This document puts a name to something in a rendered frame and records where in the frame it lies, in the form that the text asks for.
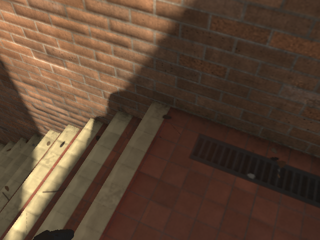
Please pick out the stairs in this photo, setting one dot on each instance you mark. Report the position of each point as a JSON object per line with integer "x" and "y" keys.
{"x": 50, "y": 182}

